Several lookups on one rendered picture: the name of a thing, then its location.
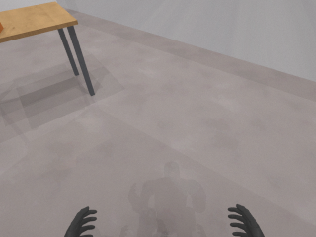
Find table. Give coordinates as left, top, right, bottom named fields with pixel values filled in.
left=0, top=1, right=95, bottom=96

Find robot left hand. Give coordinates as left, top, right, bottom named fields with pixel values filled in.
left=64, top=206, right=97, bottom=237

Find robot right hand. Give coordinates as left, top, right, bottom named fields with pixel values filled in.
left=228, top=204, right=265, bottom=237

